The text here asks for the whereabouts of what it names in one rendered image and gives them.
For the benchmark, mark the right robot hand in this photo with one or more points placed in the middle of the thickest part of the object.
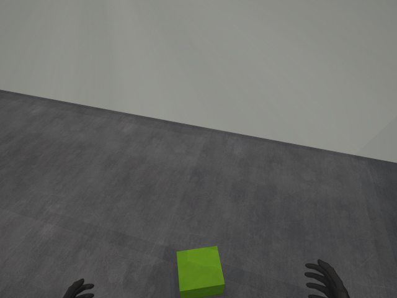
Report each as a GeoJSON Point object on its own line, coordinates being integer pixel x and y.
{"type": "Point", "coordinates": [333, 288]}

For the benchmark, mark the carton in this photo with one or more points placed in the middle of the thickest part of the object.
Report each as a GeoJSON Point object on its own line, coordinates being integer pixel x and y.
{"type": "Point", "coordinates": [200, 273]}

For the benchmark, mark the left robot hand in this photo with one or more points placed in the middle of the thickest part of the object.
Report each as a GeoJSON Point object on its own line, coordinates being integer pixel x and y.
{"type": "Point", "coordinates": [76, 288]}

